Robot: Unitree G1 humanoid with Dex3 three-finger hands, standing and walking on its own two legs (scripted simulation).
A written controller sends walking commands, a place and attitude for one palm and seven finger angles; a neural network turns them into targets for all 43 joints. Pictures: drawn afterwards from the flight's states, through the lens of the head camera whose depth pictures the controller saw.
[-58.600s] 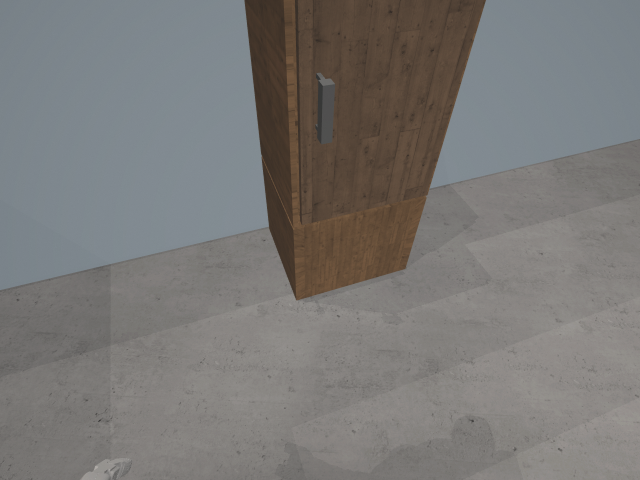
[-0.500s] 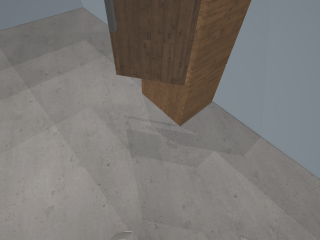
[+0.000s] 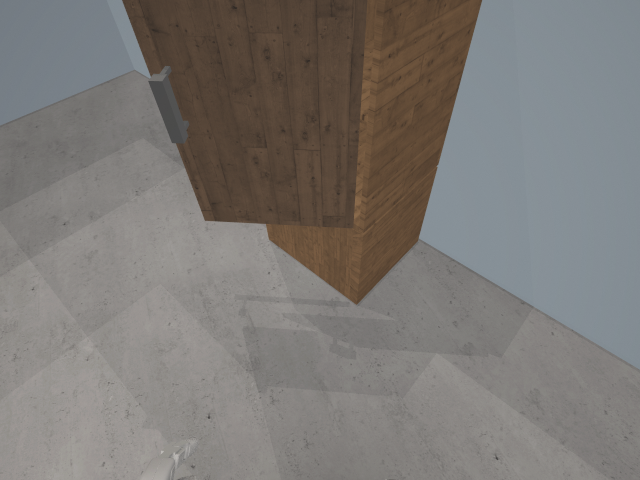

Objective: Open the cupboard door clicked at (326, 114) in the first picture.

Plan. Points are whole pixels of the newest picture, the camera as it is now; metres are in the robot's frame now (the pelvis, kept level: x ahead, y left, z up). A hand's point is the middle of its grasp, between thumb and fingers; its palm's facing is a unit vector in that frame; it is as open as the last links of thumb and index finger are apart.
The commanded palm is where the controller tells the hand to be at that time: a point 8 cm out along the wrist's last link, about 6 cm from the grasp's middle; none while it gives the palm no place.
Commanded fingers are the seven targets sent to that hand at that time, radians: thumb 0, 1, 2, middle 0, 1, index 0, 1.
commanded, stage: take the last steps up to it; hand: left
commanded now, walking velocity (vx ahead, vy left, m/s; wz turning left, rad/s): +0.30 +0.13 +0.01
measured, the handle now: (173, 104) +0.78 +0.32 +0.05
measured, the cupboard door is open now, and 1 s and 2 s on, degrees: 37 37 37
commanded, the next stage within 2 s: come to a stop and stand still in 0.30 s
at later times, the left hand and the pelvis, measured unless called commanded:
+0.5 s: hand out of the picture +0.15 +0.27 -0.18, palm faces +0.06 -0.99 -0.15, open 7.4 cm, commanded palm none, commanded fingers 0.00 0.90 0.90 -0.20 -0.30 -0.20 -0.30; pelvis +0.18 +0.09 +0.01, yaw -1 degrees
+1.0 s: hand (187, 378) +0.30 +0.23 -0.15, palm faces -0.08 -0.96 -0.25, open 7.4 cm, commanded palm none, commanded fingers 0.00 0.90 0.90 -0.20 -0.30 -0.20 -0.30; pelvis +0.18 +0.04 +0.01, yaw -3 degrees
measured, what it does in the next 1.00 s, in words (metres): walks ahead: left foot, then right foot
